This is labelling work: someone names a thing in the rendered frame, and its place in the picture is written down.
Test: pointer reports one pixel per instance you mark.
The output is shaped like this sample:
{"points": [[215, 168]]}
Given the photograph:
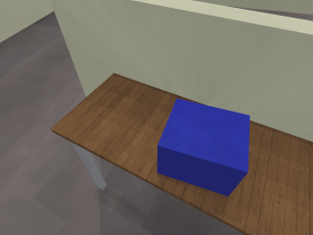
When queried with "table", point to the table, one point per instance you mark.
{"points": [[122, 121]]}

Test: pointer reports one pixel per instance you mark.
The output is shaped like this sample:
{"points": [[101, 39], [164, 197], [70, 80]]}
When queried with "carton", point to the carton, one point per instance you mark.
{"points": [[204, 146]]}

